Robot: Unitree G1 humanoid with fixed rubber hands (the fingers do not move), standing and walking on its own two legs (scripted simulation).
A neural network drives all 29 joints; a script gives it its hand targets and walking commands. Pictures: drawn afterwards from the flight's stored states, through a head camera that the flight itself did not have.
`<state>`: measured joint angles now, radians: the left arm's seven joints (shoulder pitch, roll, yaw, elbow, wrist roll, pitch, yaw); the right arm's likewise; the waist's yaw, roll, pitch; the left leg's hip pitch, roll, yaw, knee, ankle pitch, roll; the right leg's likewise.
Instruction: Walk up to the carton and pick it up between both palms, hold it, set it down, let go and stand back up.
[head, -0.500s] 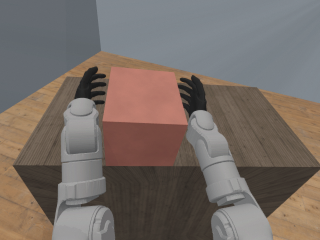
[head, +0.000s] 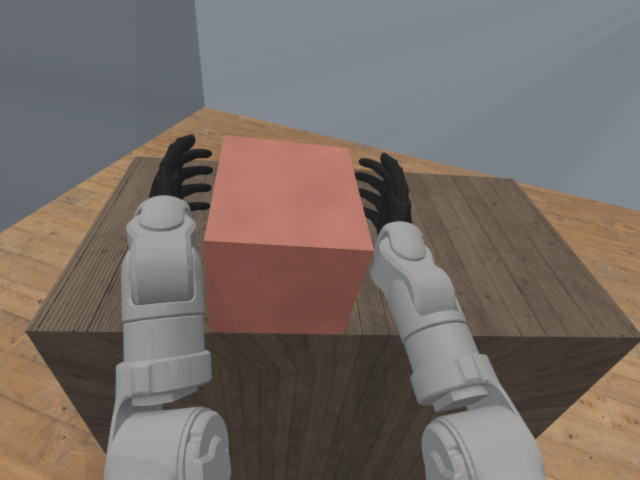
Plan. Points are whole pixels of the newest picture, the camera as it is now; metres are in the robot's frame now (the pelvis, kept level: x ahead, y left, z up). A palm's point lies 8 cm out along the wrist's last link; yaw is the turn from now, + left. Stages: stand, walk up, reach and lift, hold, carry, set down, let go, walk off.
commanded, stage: hold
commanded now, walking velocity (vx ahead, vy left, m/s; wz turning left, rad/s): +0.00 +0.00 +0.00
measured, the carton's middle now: (283, 234) +0.38 +0.00 +0.16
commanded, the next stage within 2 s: none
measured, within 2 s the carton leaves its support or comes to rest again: neither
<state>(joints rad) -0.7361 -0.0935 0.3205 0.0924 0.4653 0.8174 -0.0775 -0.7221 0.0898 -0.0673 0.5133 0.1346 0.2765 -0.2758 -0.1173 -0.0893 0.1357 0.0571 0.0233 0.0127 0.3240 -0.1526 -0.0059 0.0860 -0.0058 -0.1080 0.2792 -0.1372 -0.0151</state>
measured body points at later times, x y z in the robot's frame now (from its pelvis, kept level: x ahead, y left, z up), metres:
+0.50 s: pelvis +0.00 +0.00 +0.00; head -0.04 +0.04 +0.45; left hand +0.39 +0.13 +0.22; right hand +0.37 -0.13 +0.20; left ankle +0.04 +0.12 -0.75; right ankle +0.03 -0.11 -0.75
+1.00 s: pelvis +0.00 +0.00 +0.00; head -0.04 +0.03 +0.45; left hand +0.38 +0.14 +0.22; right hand +0.38 -0.12 +0.21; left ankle +0.04 +0.12 -0.75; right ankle +0.03 -0.11 -0.75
